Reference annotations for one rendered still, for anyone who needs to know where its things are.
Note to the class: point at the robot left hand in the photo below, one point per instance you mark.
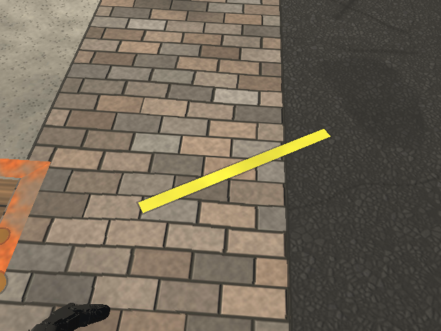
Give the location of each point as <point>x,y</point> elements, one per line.
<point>71,317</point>

